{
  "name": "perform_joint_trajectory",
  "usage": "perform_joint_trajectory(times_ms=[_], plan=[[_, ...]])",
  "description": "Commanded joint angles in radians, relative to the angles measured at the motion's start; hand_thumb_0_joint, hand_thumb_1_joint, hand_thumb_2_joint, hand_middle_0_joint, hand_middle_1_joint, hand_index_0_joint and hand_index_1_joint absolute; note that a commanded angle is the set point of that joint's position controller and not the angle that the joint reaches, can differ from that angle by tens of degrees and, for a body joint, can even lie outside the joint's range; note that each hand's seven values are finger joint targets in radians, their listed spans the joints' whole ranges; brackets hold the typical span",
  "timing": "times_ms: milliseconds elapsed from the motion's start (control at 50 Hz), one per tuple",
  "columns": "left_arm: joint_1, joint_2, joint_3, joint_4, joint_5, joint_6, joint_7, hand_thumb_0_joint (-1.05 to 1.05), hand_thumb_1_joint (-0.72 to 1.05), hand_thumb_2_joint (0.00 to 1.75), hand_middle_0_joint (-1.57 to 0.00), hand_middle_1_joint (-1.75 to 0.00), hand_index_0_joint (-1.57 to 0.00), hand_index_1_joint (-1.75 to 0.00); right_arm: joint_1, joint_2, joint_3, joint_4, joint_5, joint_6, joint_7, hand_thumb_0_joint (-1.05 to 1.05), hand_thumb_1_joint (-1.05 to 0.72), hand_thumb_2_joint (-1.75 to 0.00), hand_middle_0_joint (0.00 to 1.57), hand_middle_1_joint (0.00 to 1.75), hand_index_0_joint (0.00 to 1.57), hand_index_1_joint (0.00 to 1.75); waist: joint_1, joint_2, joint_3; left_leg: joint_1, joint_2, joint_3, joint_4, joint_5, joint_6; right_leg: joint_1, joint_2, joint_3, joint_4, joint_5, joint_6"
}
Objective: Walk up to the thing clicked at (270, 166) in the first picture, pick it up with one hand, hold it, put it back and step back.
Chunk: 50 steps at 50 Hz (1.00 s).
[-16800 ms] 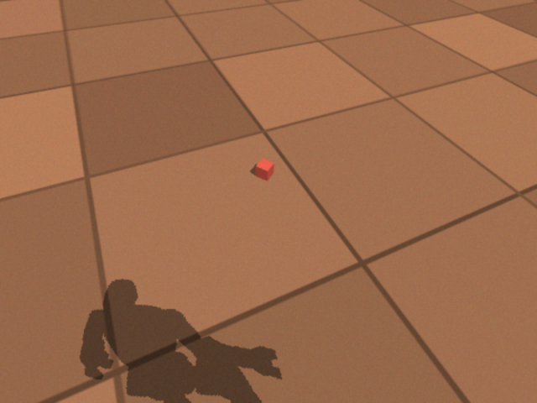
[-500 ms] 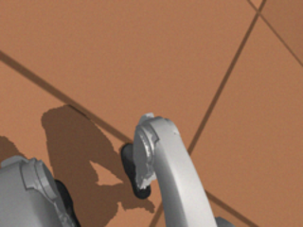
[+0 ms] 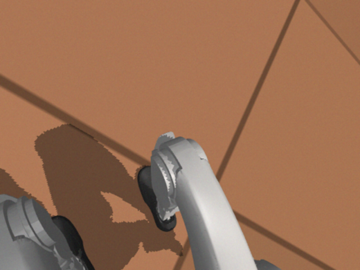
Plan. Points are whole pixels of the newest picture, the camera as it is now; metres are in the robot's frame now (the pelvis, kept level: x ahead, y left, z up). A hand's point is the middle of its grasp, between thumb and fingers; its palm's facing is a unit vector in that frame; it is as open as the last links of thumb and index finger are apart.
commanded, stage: approach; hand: left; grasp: from above
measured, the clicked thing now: out of the picture +0.46 +0.33 -0.30
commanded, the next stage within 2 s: rest palm in 0.10 s
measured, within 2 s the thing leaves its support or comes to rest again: neither
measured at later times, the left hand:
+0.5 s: hand out of the picture +0.46 +0.29 -0.22, palm faces +0.03 -0.49 -0.87, open 14.0 cm
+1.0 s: hand out of the picture +0.46 +0.30 -0.26, palm faces +0.03 -0.49 -0.87, open 13.0 cm
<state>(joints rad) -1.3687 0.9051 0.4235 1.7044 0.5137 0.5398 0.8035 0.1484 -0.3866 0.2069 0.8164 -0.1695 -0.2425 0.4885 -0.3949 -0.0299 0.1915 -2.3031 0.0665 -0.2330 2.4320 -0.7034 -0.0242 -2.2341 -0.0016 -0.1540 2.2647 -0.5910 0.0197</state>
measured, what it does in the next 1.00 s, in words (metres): stands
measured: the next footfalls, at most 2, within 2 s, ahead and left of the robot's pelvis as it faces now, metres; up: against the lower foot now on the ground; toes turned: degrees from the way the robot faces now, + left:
none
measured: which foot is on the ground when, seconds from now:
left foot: down 0.00-1.00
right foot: down 0.00-1.00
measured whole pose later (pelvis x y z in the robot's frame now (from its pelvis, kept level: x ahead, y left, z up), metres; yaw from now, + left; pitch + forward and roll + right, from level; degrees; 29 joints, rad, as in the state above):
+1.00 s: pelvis +0.00 +0.00 -0.02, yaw +0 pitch +27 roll -13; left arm -1.38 0.98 0.38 1.80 0.43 0.46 0.86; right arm 0.07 -0.41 0.33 0.73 -0.21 -0.28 0.51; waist -0.45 -0.11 0.29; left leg -2.30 0.03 -0.28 2.53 -0.73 -0.03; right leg -2.21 -0.01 -0.18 2.34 -0.62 0.03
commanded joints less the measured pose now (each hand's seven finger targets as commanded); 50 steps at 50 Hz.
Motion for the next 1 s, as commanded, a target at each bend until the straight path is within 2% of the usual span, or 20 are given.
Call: perform_joint_trajectory(times_ms=[0, 20, 60, 120, 200, 260, 280, 300, 420, 480, 520, 580, 620, 640, 700, 760, 840, 920, 960, 980], plan=[[-0.263, 0.102, -0.067, -0.094, -0.015, -0.003, 0.003, 0.00, -0.50, 1.02, -0.10, -0.92, -0.07, -0.96, 0.257, -0.278, -0.078, 0.060, 0.006, 0.000, -0.004, 0.00, -0.89, -0.89, 0.20, 0.30, 0.20, 0.30, -0.066, 0.360, -0.750, 0.401, -0.018, 0.100, -0.238, 0.160, 0.039, 0.475, 0.053, -0.067, -0.214, 0.198, -0.004], [-0.251, 0.099, -0.061, -0.085, -0.010, -0.011, 0.001, 0.00, -0.50, 1.03, -0.11, -0.91, -0.07, -0.95, 0.260, -0.284, -0.085, 0.060, 0.012, -0.002, -0.009, 0.00, -0.89, -0.89, 0.20, 0.30, 0.20, 0.30, -0.061, 0.364, -0.742, 0.417, -0.015, 0.087, -0.250, 0.138, 0.035, 0.443, 0.055, -0.070, -0.213, 0.167, -0.010], [-0.279, 0.067, -0.087, -0.085, -0.006, -0.028, 0.001, 0.00, -0.47, 1.00, -0.13, -0.91, -0.10, -0.94, 0.241, -0.274, -0.085, 0.074, 0.001, -0.009, -0.013, 0.00, -0.89, -0.89, 0.20, 0.30, 0.20, 0.30, -0.073, 0.366, -0.715, 0.433, -0.018, 0.085, -0.259, 0.113, 0.030, 0.422, 0.050, -0.069, -0.211, 0.138, -0.017], [-0.303, 0.051, -0.100, -0.092, 0.026, -0.053, 0.019, 0.00, -0.47, 0.99, -0.12, -0.92, -0.09, -0.95, 0.235, -0.276, -0.089, 0.090, -0.007, -0.019, -0.016, 0.00, -0.89, -0.89, 0.20, 0.30, 0.20, 0.30, -0.081, 0.407, -0.697, 0.484, -0.019, 0.073, -0.274, 0.093, 0.021, 0.370, 0.041, -0.078, -0.202, 0.129, -0.026], [-0.333, 0.079, -0.079, -0.061, 0.051, -0.074, 0.063, 0.00, -0.52, 1.02, -0.10, -0.96, -0.08, -0.98, 0.240, -0.294, -0.090, 0.111, -0.016, -0.032, -0.018, 0.00, -0.89, -0.89, 0.20, 0.30, 0.20, 0.30, -0.089, 0.461, -0.696, 0.546, -0.017, 0.061, -0.288, 0.098, 0.011, 0.343, 0.030, -0.085, -0.196, 0.144, -0.032], [-0.306, 0.074, -0.069, -0.002, 0.040, -0.075, 0.081, 0.00, -0.54, 1.05, -0.10, -0.92, -0.05, -0.96, 0.227, -0.302, -0.078, 0.091, -0.033, -0.044, -0.011, 0.00, -0.89, -0.90, 0.20, 0.30, 0.20, 0.30, -0.105, 0.406, -0.665, 0.513, -0.026, 0.071, -0.261, 0.115, 0.018, 0.373, 0.030, -0.085, -0.199, 0.157, -0.023], [-0.295, 0.077, -0.064, 0.020, 0.019, -0.075, 0.088, 0.00, -0.53, 1.03, -0.10, -0.91, -0.06, -0.96, 0.212, -0.307, -0.074, 0.086, -0.037, -0.044, -0.009, 0.00, -0.89, -0.90, 0.20, 0.30, 0.20, 0.30, -0.102, 0.389, -0.643, 0.516, -0.025, 0.063, -0.256, 0.121, 0.019, 0.371, 0.026, -0.091, -0.188, 0.162, -0.019], [-0.291, 0.091, -0.057, 0.031, 0.013, -0.075, 0.100, 0.00, -0.53, 1.07, -0.12, -0.90, -0.07, -0.96, 0.214, -0.322, -0.070, 0.082, -0.038, -0.046, -0.006, 0.00, -0.89, -0.90, 0.20, 0.30, 0.20, 0.30, -0.102, 0.394, -0.641, 0.515, -0.023, 0.061, -0.251, 0.136, 0.020, 0.379, 0.027, -0.091, -0.183, 0.177, -0.017], [-0.293, 0.149, -0.046, 0.046, -0.043, -0.076, 0.139, 0.00, -0.46, 0.97, -0.14, -0.89, -0.11, -0.92, 0.170, -0.354, -0.034, 0.032, -0.054, -0.043, 0.006, 0.00, -0.89, -0.90, 0.20, 0.30, 0.20, 0.30, -0.123, 0.377, -0.600, 0.512, -0.035, 0.064, -0.207, 0.150, 0.035, 0.418, 0.020, -0.102, -0.160, 0.206, -0.001], [-0.282, 0.174, -0.052, 0.028, -0.058, -0.082, 0.138, 0.00, -0.45, 0.97, -0.15, -0.89, -0.12, -0.93, 0.158, -0.353, -0.008, 0.003, -0.061, -0.038, 0.014, 0.00, -0.89, -0.90, 0.20, 0.30, 0.20, 0.30, -0.126, 0.388, -0.606, 0.486, -0.037, 0.075, -0.190, 0.179, 0.037, 0.464, 0.024, -0.097, -0.147, 0.241, 0.003], [-0.293, 0.206, -0.039, 0.019, -0.061, -0.081, 0.141, 0.00, -0.43, 0.98, -0.17, -0.88, -0.13, -0.92, 0.164, -0.369, -0.004, -0.002, -0.055, -0.030, 0.017, 0.00, -0.89, -0.90, 0.20, 0.30, 0.20, 0.30, -0.129, 0.394, -0.628, 0.468, -0.032, 0.075, -0.184, 0.180, 0.039, 0.481, 0.028, -0.092, -0.153, 0.250, 0.004], [-0.284, 0.191, -0.051, 0.013, -0.103, -0.082, 0.117, 0.00, -0.40, 1.01, -0.17, -0.94, -0.14, -0.97, 0.149, -0.365, 0.016, -0.020, -0.067, -0.032, 0.021, 0.00, -0.90, -0.90, 0.20, 0.30, 0.20, 0.30, -0.141, 0.368, -0.634, 0.433, -0.038, 0.093, -0.158, 0.177, 0.040, 0.521, 0.029, -0.091, -0.154, 0.249, 0.011], [-0.283, 0.206, -0.061, -0.008, -0.106, -0.080, 0.101, 0.00, -0.38, 0.99, -0.18, -0.92, -0.16, -0.95, 0.153, -0.373, 0.022, -0.027, -0.063, -0.031, 0.019, 0.00, -0.90, -0.90, 0.20, 0.30, 0.20, 0.30, -0.143, 0.367, -0.650, 0.422, -0.039, 0.097, -0.147, 0.178, 0.041, 0.536, 0.034, -0.090, -0.157, 0.250, 0.014], [-0.281, 0.238, -0.049, 0.001, -0.081, -0.080, 0.104, 0.00, -0.39, 0.96, -0.17, -0.91, -0.15, -0.94, 0.175, -0.383, 0.021, -0.021, -0.051, -0.027, 0.020, 0.00, -0.90, -0.90, 0.20, 0.30, 0.20, 0.30, -0.132, 0.376, -0.677, 0.419, -0.030, 0.084, -0.163, 0.180, 0.041, 0.537, 0.041, -0.090, -0.163, 0.252, 0.008], [-0.289, 0.244, -0.056, -0.014, -0.080, -0.078, 0.100, 0.00, -0.37, 0.98, -0.20, -0.88, -0.17, -0.92, 0.167, -0.386, 0.026, -0.020, -0.047, -0.023, 0.019, 0.00, -0.90, -0.90, 0.20, 0.30, 0.20, 0.30, -0.134, 0.411, -0.667, 0.473, -0.023, 0.055, -0.175, 0.172, 0.032, 0.499, 0.034, -0.105, -0.134, 0.246, 0.001], [-0.284, 0.256, -0.060, -0.023, -0.053, -0.080, 0.103, 0.00, -0.37, 1.01, -0.20, -0.89, -0.17, -0.93, 0.184, -0.381, 0.034, -0.029, -0.041, -0.018, 0.019, 0.00, -0.89, -0.90, 0.20, 0.30, 0.20, 0.30, -0.135, 0.422, -0.686, 0.476, -0.021, 0.051, -0.170, 0.194, 0.031, 0.509, 0.042, -0.104, -0.136, 0.265, -0.005], [-0.300, 0.244, -0.071, -0.039, -0.080, -0.086, 0.103, 0.00, -0.34, 0.95, -0.21, -0.90, -0.18, -0.92, 0.153, -0.386, 0.041, -0.029, -0.049, -0.024, 0.021, 0.00, -0.90, -0.90, 0.20, 0.30, 0.20, 0.30, -0.154, 0.425, -0.633, 0.476, -0.026, 0.052, -0.156, 0.177, 0.033, 0.491, 0.031, -0.115, -0.117, 0.248, 0.000], [-0.272, 0.246, -0.073, -0.002, -0.049, -0.085, 0.100, 0.00, -0.36, 0.98, -0.20, -0.90, -0.17, -0.93, 0.176, -0.380, 0.047, -0.028, -0.040, -0.024, 0.021, 0.00, -0.89, -0.90, 0.20, 0.30, 0.20, 0.30, -0.152, 0.412, -0.617, 0.438, -0.022, 0.048, -0.164, 0.161, 0.033, 0.477, 0.043, -0.109, -0.139, 0.238, -0.006], [-0.271, 0.226, -0.083, 0.006, -0.065, -0.089, 0.094, 0.00, -0.33, 0.97, -0.21, -0.89, -0.18, -0.92, 0.159, -0.380, 0.053, -0.033, -0.043, -0.029, 0.021, 0.00, -0.89, -0.90, 0.20, 0.30, 0.20, 0.30, -0.159, 0.396, -0.593, 0.434, -0.024, 0.047, -0.151, 0.165, 0.034, 0.463, 0.038, -0.112, -0.134, 0.237, -0.002], [-0.265, 0.234, -0.082, 0.021, -0.051, -0.089, 0.093, 0.00, -0.33, 0.96, -0.21, -0.89, -0.19, -0.91, 0.171, -0.384, 0.051, -0.029, -0.039, -0.031, 0.019, 0.00, -0.89, -0.90, 0.20, 0.30, 0.20, 0.30, -0.161, 0.404, -0.596, 0.438, -0.023, 0.042, -0.158, 0.162, 0.032, 0.448, 0.041, -0.114, -0.135, 0.236, -0.007]])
